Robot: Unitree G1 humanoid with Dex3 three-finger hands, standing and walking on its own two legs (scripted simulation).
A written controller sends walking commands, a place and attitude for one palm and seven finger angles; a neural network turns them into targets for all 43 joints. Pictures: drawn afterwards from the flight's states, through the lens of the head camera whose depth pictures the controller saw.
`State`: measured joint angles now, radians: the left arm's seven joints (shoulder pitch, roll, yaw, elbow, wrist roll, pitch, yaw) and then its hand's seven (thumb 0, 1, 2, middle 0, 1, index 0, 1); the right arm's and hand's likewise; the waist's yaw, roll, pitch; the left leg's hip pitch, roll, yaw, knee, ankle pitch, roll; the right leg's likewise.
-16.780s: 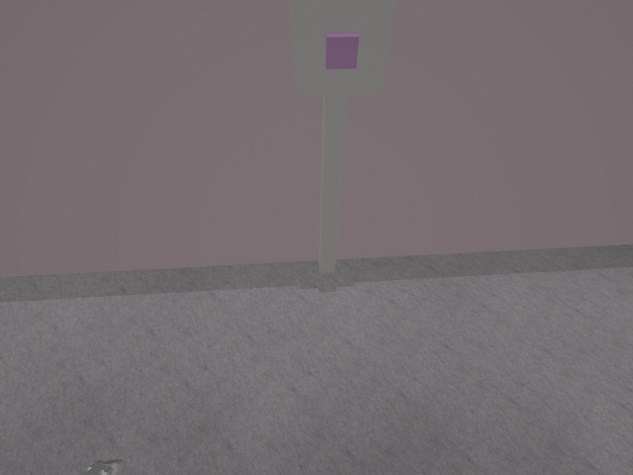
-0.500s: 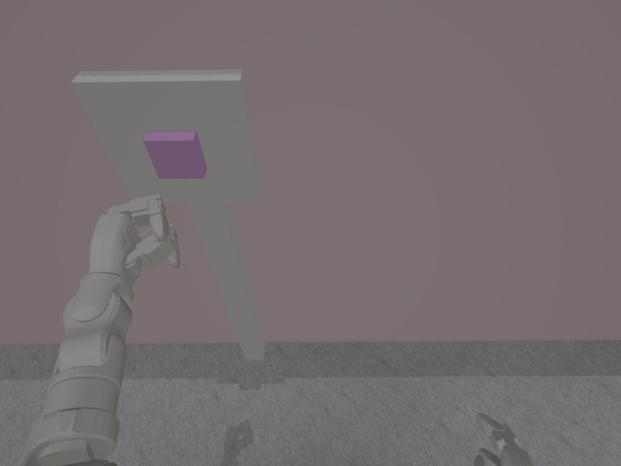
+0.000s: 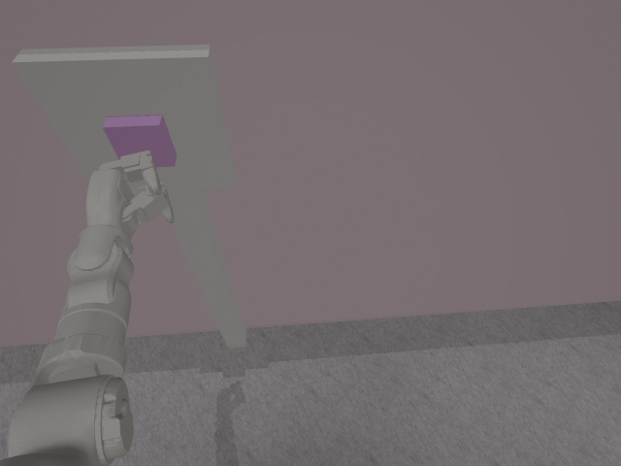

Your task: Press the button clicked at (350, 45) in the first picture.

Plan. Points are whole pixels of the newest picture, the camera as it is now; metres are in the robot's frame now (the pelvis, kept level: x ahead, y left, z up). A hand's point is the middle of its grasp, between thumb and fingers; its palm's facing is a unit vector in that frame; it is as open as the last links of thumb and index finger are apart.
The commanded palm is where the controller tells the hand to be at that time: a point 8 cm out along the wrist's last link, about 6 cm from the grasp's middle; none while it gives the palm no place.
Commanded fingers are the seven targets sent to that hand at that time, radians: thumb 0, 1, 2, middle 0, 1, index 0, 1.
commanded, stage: aim a knuckle at the button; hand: left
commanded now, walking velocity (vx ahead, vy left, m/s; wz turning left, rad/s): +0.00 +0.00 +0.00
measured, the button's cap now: (142, 140) +0.51 +0.23 +0.14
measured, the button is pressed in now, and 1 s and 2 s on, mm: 0 0 13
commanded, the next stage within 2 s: press the button with the knuckle in 0.56 s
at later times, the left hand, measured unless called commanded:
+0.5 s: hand (168, 203) +0.42 +0.18 +0.11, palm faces +0.09 -1.00 +0.01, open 3.1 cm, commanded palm +0.39 +0.23 +0.11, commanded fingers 0.00 0.90 0.90 -1.30 -1.50 -1.30 -1.50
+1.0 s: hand (170, 187) +0.45 +0.19 +0.11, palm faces +0.09 -1.00 +0.01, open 3.1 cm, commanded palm +0.42 +0.24 +0.11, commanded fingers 0.00 0.90 0.90 -1.30 -1.50 -1.30 -1.50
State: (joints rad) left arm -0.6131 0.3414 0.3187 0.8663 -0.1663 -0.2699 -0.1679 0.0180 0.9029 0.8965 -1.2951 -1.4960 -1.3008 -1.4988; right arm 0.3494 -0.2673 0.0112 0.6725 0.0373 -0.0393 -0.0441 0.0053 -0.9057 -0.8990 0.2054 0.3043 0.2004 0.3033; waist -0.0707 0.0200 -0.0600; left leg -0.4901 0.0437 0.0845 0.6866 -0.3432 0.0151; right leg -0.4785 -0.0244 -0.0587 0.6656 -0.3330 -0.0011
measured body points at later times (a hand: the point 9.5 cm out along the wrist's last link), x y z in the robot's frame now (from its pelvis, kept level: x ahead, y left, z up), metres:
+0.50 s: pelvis +0.00 +0.00 +0.00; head +0.04 +0.00 +0.45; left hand +0.41 +0.24 +0.11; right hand +0.10 -0.26 -0.11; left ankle +0.00 +0.11 -0.72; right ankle +0.00 -0.12 -0.72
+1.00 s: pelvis +0.00 -0.01 +0.00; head +0.05 -0.01 +0.44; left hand +0.44 +0.24 +0.11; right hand +0.06 -0.27 -0.12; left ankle +0.00 +0.11 -0.72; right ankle +0.00 -0.12 -0.72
